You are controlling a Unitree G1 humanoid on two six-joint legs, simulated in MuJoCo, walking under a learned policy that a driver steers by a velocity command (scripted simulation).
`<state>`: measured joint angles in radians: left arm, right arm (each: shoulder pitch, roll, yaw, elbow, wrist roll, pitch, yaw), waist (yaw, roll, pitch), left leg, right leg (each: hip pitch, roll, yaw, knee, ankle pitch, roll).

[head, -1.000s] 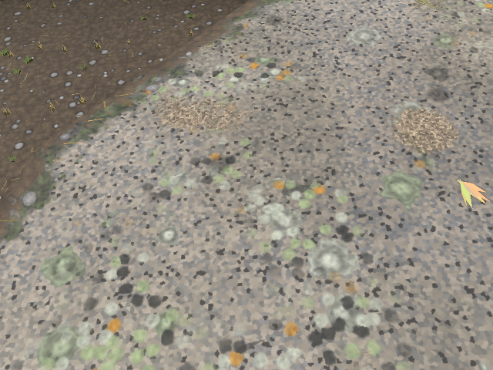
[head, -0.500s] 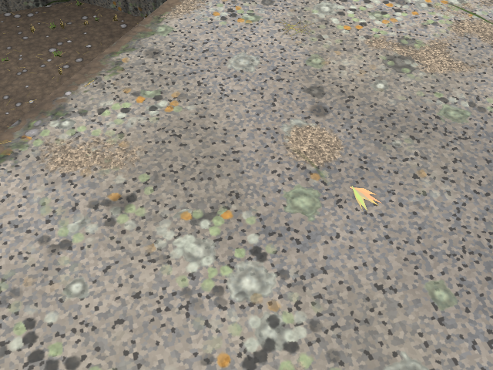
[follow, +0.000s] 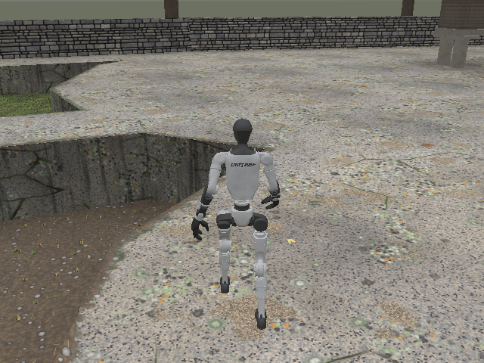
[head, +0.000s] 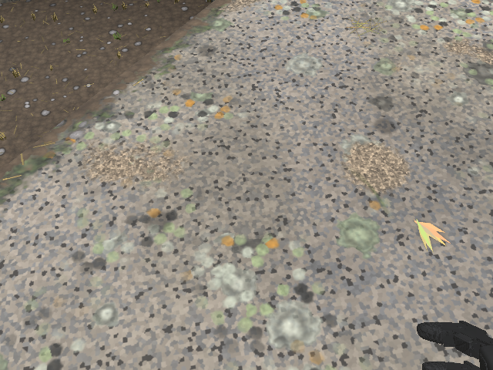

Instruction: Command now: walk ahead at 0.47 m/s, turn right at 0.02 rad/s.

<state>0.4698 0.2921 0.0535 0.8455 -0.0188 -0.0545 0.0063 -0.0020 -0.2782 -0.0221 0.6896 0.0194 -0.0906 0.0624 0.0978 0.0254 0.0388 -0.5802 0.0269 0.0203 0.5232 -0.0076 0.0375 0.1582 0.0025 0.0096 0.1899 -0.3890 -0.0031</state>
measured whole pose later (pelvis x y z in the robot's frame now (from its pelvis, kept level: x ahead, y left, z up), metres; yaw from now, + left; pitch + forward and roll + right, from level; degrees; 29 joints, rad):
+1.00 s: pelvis +0.53 -0.01 +0.01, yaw +3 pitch +1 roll -3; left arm 0.26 0.27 0.05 0.87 -0.01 -0.05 0.00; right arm 0.10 -0.26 -0.03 0.79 -0.01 -0.05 0.02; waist 0.05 0.05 0.03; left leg -0.47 0.04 -0.02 0.53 0.00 0.01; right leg -0.08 0.05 -0.10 0.35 -0.28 -0.02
